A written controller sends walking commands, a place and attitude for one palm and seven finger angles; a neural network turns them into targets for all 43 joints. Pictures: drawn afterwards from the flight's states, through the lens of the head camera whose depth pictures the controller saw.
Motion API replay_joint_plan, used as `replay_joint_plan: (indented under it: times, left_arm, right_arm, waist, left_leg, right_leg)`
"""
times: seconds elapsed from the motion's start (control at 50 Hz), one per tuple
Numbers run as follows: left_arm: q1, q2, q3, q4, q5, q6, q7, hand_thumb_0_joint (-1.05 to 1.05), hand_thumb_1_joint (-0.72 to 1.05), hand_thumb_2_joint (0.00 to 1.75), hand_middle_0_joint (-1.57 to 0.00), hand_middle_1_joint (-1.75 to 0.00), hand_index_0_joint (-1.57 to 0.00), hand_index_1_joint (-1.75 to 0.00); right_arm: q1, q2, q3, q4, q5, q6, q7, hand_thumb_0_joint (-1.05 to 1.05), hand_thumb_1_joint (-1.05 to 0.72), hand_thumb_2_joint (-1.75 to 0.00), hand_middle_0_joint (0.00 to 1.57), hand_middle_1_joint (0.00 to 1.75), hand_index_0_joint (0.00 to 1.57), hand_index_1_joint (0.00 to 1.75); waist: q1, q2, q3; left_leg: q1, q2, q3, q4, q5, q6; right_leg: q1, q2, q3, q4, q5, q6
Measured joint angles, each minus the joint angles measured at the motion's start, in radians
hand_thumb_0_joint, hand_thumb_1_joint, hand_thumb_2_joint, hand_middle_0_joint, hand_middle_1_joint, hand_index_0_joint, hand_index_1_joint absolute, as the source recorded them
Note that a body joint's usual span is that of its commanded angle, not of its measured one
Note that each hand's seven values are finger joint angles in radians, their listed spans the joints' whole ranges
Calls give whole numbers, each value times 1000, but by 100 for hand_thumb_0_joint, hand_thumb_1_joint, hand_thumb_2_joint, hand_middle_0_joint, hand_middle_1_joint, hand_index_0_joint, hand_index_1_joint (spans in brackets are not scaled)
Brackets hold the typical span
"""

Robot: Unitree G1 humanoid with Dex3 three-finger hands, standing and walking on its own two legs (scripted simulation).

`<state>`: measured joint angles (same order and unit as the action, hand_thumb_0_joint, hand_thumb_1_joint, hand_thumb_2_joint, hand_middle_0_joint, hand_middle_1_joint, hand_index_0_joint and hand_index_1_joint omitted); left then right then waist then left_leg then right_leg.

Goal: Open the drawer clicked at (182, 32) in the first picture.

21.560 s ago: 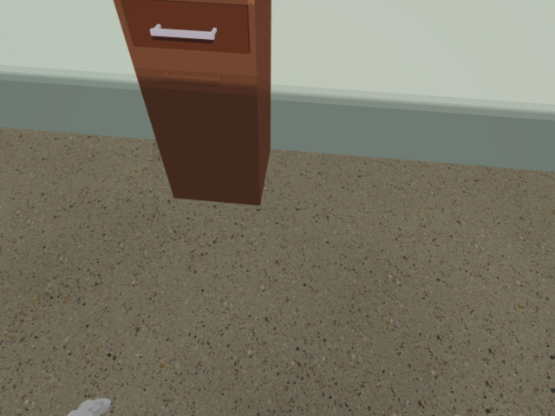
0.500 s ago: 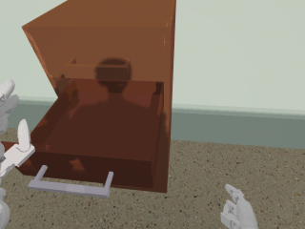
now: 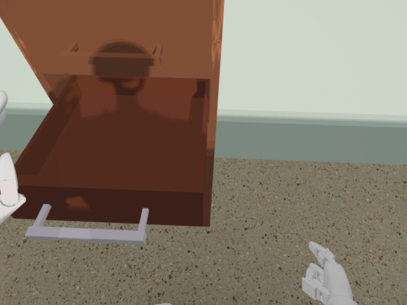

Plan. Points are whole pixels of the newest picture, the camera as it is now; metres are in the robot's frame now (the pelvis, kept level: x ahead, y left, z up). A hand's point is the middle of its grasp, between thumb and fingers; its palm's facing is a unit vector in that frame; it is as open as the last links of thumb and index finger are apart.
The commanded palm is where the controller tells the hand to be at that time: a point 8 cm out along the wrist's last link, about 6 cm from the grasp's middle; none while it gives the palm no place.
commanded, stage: step back with the hand held close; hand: left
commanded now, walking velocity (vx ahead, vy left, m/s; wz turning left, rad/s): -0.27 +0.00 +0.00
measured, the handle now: (90, 223) +0.24 +0.22 +0.06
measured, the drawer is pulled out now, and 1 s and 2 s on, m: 0.30 0.30 0.30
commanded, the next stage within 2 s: stop stepping back and stand still in 0.74 s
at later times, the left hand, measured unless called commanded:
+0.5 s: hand out of the picture +0.11 +0.26 +0.24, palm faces +0.49 -0.75 -0.44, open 7.4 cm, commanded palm +0.03 +0.30 +0.24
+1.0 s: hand out of the picture -0.02 +0.24 +0.24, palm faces +0.41 -0.78 -0.47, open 7.4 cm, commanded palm -0.08 +0.30 +0.24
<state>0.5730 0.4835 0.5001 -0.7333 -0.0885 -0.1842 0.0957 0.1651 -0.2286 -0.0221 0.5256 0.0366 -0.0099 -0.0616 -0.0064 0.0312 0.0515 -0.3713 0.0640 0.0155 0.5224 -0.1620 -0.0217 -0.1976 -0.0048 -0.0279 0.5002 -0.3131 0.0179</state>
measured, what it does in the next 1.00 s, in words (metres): walks backwards: right foot, then left foot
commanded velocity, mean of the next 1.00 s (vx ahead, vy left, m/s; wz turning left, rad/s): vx -0.22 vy -0.01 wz -0.02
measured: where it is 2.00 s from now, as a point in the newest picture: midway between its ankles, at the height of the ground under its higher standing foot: outside the picture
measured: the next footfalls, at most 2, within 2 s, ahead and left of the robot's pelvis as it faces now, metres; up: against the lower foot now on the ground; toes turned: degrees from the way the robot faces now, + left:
right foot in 0.56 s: -0.06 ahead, -0.10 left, +0.00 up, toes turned +0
left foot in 0.78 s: -0.07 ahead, +0.15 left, +0.00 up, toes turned +4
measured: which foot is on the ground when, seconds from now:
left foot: down 0.00-0.58, up 0.60-0.76, down 0.78-1.00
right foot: down 0.00-0.42, up 0.44-0.54, down 0.56-0.78, up 0.80-1.00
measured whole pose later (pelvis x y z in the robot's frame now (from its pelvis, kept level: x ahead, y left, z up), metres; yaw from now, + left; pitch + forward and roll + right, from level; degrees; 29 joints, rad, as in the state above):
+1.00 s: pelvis -0.22 +0.02 -0.01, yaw -1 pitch +0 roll -2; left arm 0.52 0.48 0.56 -0.84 -0.08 -0.24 0.14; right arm 0.15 -0.17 0.01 0.54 0.02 -0.13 0.01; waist 0.00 -0.02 0.07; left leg -0.45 0.09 0.05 0.58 -0.14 0.00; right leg -0.33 0.03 -0.06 0.75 -0.48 0.02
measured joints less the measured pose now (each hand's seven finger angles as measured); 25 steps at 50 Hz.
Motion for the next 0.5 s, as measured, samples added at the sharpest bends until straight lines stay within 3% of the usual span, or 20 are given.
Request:
replay_joint_plan:
  times: [0.2,0.34,0.4,0.5]
  left_arm:
    - [-26,7,45,-26,2,-50,31,1,88,90,-21,-30,-21,-31]
    - [-67,-29,26,-28,11,-65,53,1,88,90,-21,-30,-21,-31]
    - [-94,-35,18,-25,14,-61,61,1,88,90,-21,-30,-21,-31]
    - [-145,-7,52,3,18,-57,64,1,88,90,-21,-30,-21,-31]
  right_arm:
    - [28,23,22,4,-1,-58,11,1,-90,-90,20,30,20,30]
    - [46,19,27,41,-6,-82,11,1,-90,-90,20,30,20,30]
    - [49,11,24,56,-9,-81,5,1,-90,-90,20,30,20,30]
    - [47,31,16,42,-13,-95,11,1,-90,-90,20,30,20,30]
  waist:
    - [1,8,4]
    - [3,14,0]
    - [-2,10,6]
    - [-12,16,19]
  left_leg:
    - [-86,2,-18,46,41,13]
    - [-136,-8,-29,128,-68,10]
    - [-142,-14,-28,141,-40,18]
    - [-163,-3,-37,94,104,37]
  right_leg:
    - [-90,4,-14,69,26,5]
    - [-124,-3,-19,110,36,8]
    - [-137,-9,-15,143,29,14]
    - [-188,42,-3,310,-168,-17]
